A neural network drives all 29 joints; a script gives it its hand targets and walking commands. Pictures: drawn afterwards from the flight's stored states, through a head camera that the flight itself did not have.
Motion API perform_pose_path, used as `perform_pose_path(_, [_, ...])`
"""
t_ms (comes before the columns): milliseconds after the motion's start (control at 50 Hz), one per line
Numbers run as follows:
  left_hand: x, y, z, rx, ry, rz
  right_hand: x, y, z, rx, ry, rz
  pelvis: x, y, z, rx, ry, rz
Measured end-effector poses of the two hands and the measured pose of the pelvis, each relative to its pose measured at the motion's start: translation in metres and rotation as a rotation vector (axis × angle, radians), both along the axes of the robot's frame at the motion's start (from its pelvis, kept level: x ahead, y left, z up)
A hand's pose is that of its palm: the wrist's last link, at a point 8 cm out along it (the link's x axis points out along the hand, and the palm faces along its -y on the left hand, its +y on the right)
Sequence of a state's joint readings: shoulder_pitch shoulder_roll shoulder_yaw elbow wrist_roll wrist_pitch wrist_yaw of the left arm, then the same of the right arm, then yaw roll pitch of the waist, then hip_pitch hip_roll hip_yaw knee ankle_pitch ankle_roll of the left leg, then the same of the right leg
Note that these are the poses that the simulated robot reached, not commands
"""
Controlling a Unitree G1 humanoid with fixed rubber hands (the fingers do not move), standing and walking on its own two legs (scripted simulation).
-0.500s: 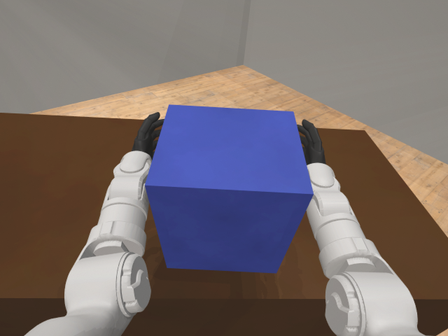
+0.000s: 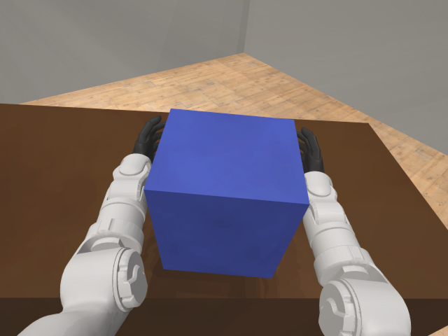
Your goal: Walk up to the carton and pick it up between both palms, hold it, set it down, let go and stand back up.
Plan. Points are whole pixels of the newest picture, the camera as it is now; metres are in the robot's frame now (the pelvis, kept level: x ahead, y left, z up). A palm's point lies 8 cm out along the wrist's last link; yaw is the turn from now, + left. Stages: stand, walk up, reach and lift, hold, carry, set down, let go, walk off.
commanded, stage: set down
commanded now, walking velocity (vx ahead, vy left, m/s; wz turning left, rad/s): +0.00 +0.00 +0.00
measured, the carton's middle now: (224, 199) +0.36 +0.01 +0.08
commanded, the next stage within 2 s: none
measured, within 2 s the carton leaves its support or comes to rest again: rests again in 1.14 s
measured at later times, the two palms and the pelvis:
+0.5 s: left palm (148, 161) +0.44 +0.16 +0.10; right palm (304, 182) +0.39 -0.14 +0.11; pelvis +0.01 +0.00 +0.00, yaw +0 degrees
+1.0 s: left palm (152, 174) +0.44 +0.16 +0.07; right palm (301, 194) +0.39 -0.15 +0.07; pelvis +0.01 +0.00 +0.00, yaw +0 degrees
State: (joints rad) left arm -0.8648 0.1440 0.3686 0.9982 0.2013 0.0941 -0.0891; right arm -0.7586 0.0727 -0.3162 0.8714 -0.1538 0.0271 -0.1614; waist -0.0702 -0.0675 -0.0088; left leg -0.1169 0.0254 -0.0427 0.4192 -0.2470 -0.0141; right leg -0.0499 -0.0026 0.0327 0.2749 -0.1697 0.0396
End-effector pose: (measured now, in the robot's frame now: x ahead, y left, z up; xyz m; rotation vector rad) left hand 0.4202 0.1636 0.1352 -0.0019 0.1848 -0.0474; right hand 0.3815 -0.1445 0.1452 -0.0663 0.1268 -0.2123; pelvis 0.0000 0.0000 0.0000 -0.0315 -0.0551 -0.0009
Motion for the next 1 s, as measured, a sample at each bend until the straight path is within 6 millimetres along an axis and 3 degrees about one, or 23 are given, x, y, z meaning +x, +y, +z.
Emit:
perform_pose_path(460, [0.018, -0.001, -0.027, 0.002, 0.043, -0.03, 0.008, 0.0, -0.035, -0.005, 0.04, -0.027, 0.007, 0.001, 0.0, 0.0, 0.065, -0.002])
perform_pose_path(1000, [0.019, -0.004, -0.067, -0.001, 0.072, -0.045, 0.005, -0.003, -0.073, -0.007, 0.065, -0.038, 0.011, 0.002, 0.0, 0.001, 0.125, -0.004])
